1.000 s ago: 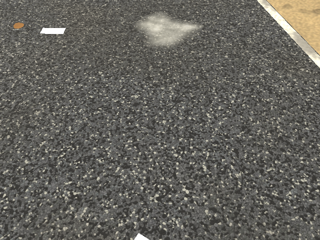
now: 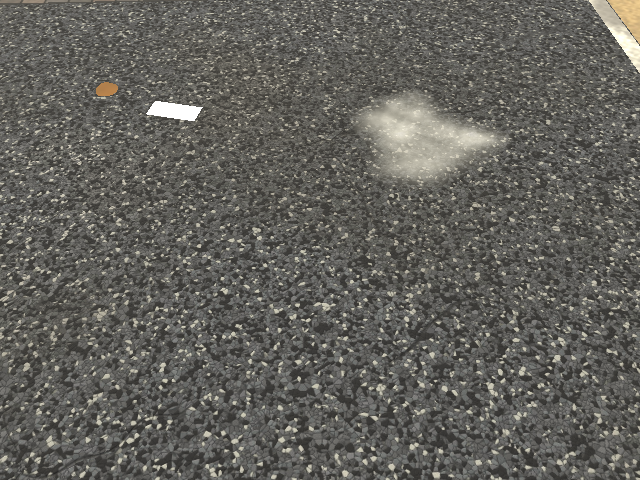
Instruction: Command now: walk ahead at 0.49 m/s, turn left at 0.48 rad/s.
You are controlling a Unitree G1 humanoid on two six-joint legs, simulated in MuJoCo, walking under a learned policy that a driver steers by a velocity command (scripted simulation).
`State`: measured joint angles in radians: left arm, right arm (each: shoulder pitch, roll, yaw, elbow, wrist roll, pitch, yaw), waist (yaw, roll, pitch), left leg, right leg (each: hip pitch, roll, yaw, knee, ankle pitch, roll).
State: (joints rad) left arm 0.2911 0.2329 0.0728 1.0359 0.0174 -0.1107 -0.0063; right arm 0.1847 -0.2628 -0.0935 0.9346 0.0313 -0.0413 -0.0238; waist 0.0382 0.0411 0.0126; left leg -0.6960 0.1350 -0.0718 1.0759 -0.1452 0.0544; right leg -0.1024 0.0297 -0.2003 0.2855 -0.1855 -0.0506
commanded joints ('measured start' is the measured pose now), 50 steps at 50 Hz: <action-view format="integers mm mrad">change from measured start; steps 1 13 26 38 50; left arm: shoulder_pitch -77 -22 -248 -132 -66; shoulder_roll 128 235 105 217 169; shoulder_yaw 19 50 11 47 25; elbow -74 -108 -287 -312 -242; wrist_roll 4 -42 -2 -7 -27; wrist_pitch -14 57 0 -50 -14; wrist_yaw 23 41 18 -11 -13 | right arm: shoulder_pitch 19 54 90 133 31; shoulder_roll -21 -130 -159 -97 -50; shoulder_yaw -5 -43 -34 -12 20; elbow -46 -150 -188 -217 -314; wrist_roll -8 3 -13 -17 -32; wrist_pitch -5 -7 -43 -12 -18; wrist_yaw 17 81 11 1 18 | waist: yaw -50 -164 -44 43 -38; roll -84 -124 -21 73 -103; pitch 51 -89 -22 -171 -12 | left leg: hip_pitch -31 407 462 505 18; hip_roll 26 -192 -10 -73 -12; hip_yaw -36 229 -179 -265 3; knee -118 -484 -863 -406 -131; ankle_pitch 152 -12 248 208 -82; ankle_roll -14 119 226 79 -41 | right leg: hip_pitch -57 151 -524 -3 -61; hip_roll -291 -305 -123 -106 -266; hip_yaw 123 -81 245 301 385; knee -194 380 545 171 -133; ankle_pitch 132 894 90 148 181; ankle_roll -120 -27 104 -32 -194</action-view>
